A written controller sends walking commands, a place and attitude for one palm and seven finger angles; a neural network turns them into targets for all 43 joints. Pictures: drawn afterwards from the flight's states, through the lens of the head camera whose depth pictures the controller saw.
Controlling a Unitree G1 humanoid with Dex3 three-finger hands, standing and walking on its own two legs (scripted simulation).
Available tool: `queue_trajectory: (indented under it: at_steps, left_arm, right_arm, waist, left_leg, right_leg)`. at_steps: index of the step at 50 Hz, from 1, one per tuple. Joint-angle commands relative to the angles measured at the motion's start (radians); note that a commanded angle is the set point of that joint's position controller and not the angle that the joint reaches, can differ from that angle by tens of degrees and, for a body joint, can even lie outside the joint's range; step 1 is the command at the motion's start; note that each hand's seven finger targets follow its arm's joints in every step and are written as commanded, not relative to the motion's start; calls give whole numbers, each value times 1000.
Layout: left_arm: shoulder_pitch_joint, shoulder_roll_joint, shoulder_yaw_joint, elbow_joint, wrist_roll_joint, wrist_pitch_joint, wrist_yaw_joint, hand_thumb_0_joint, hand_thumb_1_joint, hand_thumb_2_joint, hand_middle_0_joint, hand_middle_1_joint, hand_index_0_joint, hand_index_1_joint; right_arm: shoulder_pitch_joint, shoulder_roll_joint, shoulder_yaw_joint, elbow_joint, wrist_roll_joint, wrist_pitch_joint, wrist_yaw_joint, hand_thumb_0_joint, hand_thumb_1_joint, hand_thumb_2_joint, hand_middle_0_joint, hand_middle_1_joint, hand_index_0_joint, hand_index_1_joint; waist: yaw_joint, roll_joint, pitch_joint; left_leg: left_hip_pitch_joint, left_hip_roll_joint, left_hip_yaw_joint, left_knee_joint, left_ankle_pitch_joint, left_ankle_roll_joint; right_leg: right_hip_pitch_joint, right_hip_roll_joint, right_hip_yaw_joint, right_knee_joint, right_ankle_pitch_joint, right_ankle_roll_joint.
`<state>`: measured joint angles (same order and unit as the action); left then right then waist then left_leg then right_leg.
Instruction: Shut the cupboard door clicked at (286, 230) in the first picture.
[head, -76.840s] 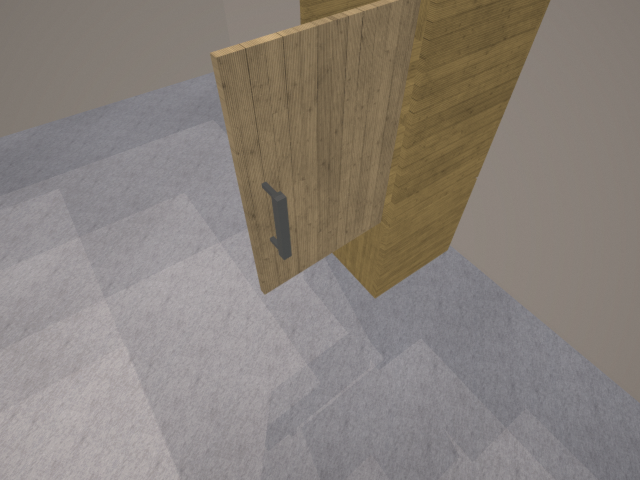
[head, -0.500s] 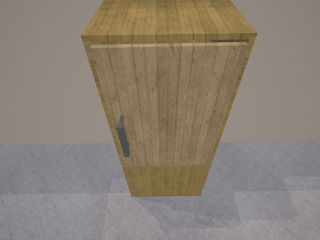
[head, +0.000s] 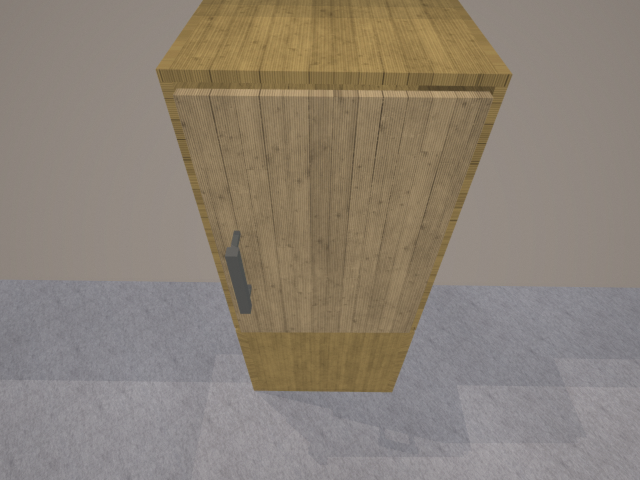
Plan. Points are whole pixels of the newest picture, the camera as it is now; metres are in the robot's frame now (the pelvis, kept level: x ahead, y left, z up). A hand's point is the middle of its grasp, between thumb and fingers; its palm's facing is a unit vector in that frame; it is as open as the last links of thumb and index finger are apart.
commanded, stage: look again from close up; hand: left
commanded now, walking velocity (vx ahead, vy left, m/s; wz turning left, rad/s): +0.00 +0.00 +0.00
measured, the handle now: (241, 274) +0.47 +0.17 -0.09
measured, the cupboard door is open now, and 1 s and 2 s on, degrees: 1 1 1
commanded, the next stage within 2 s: raise the hand and make a fist in 0.10 s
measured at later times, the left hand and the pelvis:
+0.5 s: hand (214, 427) +0.19 +0.15 -0.04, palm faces +0.08 -1.00 +0.03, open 6.7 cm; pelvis -0.02 -0.02 -0.07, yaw +3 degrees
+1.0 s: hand (204, 455) +0.17 +0.16 -0.08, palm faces +0.04 -1.00 -0.02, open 4.3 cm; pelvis -0.02 -0.02 -0.13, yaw +3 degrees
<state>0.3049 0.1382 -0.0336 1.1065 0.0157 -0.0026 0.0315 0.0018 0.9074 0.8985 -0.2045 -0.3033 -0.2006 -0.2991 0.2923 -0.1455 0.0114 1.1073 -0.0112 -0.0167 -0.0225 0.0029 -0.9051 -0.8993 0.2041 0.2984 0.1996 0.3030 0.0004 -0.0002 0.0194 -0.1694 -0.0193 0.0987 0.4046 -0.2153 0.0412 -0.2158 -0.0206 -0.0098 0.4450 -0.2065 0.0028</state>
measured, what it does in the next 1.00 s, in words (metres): lowers itself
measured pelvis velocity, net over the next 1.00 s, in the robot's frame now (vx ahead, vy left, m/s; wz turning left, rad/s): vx -0.02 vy -0.02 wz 0.05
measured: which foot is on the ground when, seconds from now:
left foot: down 0.00-1.00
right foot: down 0.00-1.00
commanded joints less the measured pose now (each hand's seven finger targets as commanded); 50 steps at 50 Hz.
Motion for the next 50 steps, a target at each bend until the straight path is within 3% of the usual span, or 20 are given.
queue_trajectory:
  at_steps: [1, 9, 10, 11, 12, 13, 14, 15, 17, 20, 22, 23, 25, 27, 32, 36, 39, 43, 46, 50]
  left_arm:
    - [50, 101, 21, -29, -4, -20, 8, 0, 900, 900, -200, -300, -200, -300]
    - [55, 94, 23, -24, -4, -23, 8, 0, 900, 900, -200, -300, -200, -300]
    - [123, 126, 30, 12, 10, -39, 44, 0, 900, 900, -200, -300, -200, -300]
    - [-763, 648, 382, -1643, -138, -310, 29, 0, 900, 900, -200, -300, -200, -300]
    - [-134, 202, 48, -1378, -152, -237, 44, 0, 900, 900, -218, -320, -218, -320]
    - [101, 6, -7, -1225, -193, -84, 70, 0, 900, 900, -237, -340, -237, -340]
    - [43, -33, -56, -1094, -188, -69, 81, 0, 900, 900, -255, -360, -255, -360]
    - [-19, -11, -30, -1098, -192, -123, 76, 0, 900, 900, -273, -380, -273, -380]
    - [58, 10, 48, -901, -188, -256, 30, 0, 900, 900, -310, -420, -310, -420]
    - [313, -25, 101, -856, -253, -521, -145, 0, 900, 900, -365, -480, -365, -480]
    - [331, 42, 172, -890, -286, -692, -278, 0, 900, 900, -402, -520, -402, -520]
    - [351, 106, 229, -881, -273, -750, -328, 0, 900, 900, -420, -540, -420, -540]
    - [334, 135, 225, -1003, -276, -733, -360, 0, 900, 900, -457, -580, -457, -580]
    - [276, 154, 229, -1145, -296, -643, -348, 0, 900, 900, -493, -620, -493, -620]
    - [123, 169, 212, -1505, -290, -627, -254, 0, 900, 900, -585, -720, -585, -720]
    - [83, 126, 129, -1482, -292, -639, -306, 0, 900, 900, -658, -800, -658, -800]
    - [143, 139, 138, -1386, -304, -550, -360, 0, 900, 900, -713, -860, -713, -860]
    - [204, 207, 242, -1353, -316, -415, -353, 0, 900, 900, -787, -940, -787, -940]
    - [205, 194, 268, -1423, -326, -411, -301, 0, 900, 900, -842, -1000, -842, -1000]
    - [207, 169, 243, -1417, -312, -472, -253, 0, 900, 900, -915, -1080, -915, -1080]
  right_arm:
    - [54, -101, -17, -20, 6, -16, -5, 0, -900, -900, 200, 300, 200, 300]
    - [51, -87, -17, -9, 5, -15, -7, 0, -900, -900, 200, 300, 200, 300]
    - [-46, -127, -19, -74, 8, -21, 4, 0, -900, -900, 200, 300, 200, 300]
    - [37, -354, -64, -419, 12, -202, -106, 0, -900, -900, 200, 300, 200, 300]
    - [-72, -199, -17, -402, 50, -268, -100, 0, -900, -900, 200, 300, 200, 300]
    - [-107, -193, -20, -392, 54, -304, -86, 0, -900, -900, 200, 300, 200, 300]
    - [-108, -188, -6, -372, 78, -334, -73, 0, -900, -900, 200, 300, 200, 300]
    - [-90, -226, -37, -416, 62, -355, -62, 0, -900, -900, 200, 300, 200, 300]
    - [-96, -236, -67, -458, 26, -376, -43, 0, -900, -900, 200, 300, 200, 300]
    - [-123, -208, -99, -563, 10, -398, 14, 0, -900, -900, 200, 300, 200, 300]
    - [-150, -211, -115, -606, 8, -381, 38, 0, -900, -900, 200, 300, 200, 300]
    - [-142, -206, -127, -615, 12, -367, 51, 0, -900, -900, 200, 300, 200, 300]
    - [-192, -212, -128, -701, 17, -336, 52, 0, -900, -900, 200, 300, 200, 300]
    - [-212, -213, -125, -768, 29, -297, 37, 0, -900, -900, 200, 300, 200, 300]
    - [-142, -194, -110, -777, 22, -254, -5, 0, -900, -900, 200, 300, 200, 300]
    - [-125, -206, -92, -742, 15, -260, -25, 0, -900, -900, 200, 300, 200, 300]
    - [-129, -212, -86, -740, 30, -254, -36, 0, -900, -900, 200, 300, 200, 300]
    - [-156, -198, -83, -760, 47, -228, -47, 0, -900, -900, 200, 300, 200, 300]
    - [-154, -180, -78, -773, 41, -224, -43, 0, -900, -900, 200, 300, 200, 300]
    - [-142, -178, -76, -762, 30, -223, -39, 0, -900, -900, 200, 300, 200, 300]
  waist:
    - [-1, -14, 49]
    - [0, -13, 56]
    - [37, -44, 74]
    - [-167, 20, -335]
    - [-20, 329, -484]
    - [-1, 314, -317]
    - [-55, 87, -29]
    - [-86, -12, 94]
    - [-69, -215, 107]
    - [53, -280, -108]
    - [71, -221, -193]
    - [84, -112, -222]
    - [101, 13, -304]
    - [99, 54, -333]
    - [15, 61, -434]
    - [-45, 33, -393]
    - [-31, 5, -395]
    - [31, -38, -439]
    - [54, -17, -480]
    - [35, -7, -438]
  left_leg:
    - [-33, 124, -127, -104, 16, -7]
    - [-26, 122, -118, -96, 37, -11]
    - [-88, 148, -84, 105, 95, -39]
    - [186, 79, -110, 13, 167, 7]
    - [189, 36, -41, 35, 226, -2]
    - [72, 67, -86, 19, 155, -56]
    - [-116, 43, -129, 18, -67, -41]
    - [-201, 28, -154, 63, -180, -31]
    - [-376, 0, -143, 235, -241, -36]
    - [-546, -17, -112, 443, -182, -57]
    - [-683, -27, -104, 570, -165, -65]
    - [-719, -20, -103, 620, -131, -65]
    - [-738, -30, -75, 664, -104, -43]
    - [-748, -29, -73, 667, -145, -33]
    - [-725, 7, -116, 766, -86, -11]
    - [-777, 20, -139, 826, -127, -10]
    - [-823, 20, -143, 821, -179, -10]
    - [-853, 16, -137, 792, -179, -12]
    - [-819, 15, -140, 763, -141, -17]
    - [-809, 18, -145, 746, -140, -21]
  right_leg:
    - [-19, -79, 94, -85, 34, -35]
    - [-18, -79, 96, -96, 47, -39]
    - [-17, -130, 107, -73, 308, -23]
    - [24, -9, 52, 39, 200, -7]
    - [-3, 47, -28, 58, 70, -42]
    - [-18, 39, -90, 112, -2, -35]
    - [-152, 33, -94, 91, -62, -18]
    - [-240, 18, -82, 64, -155, -10]
    - [-431, 4, -77, 132, -362, -6]
    - [-471, -8, -29, 325, -367, -29]
    - [-476, -20, 30, 453, -279, -40]
    - [-485, -21, 54, 518, -211, -53]
    - [-494, -16, 81, 581, -159, -57]
    - [-513, -7, 94, 576, -241, -52]
    - [-576, 20, 80, 616, -131, -34]
    - [-683, 34, 48, 642, -168, -28]
    - [-669, 30, 51, 617, -265, -28]
    - [-579, 20, 71, 587, -319, -24]
    - [-547, 17, 47, 611, -253, -23]
    - [-593, 23, 14, 630, -229, -27]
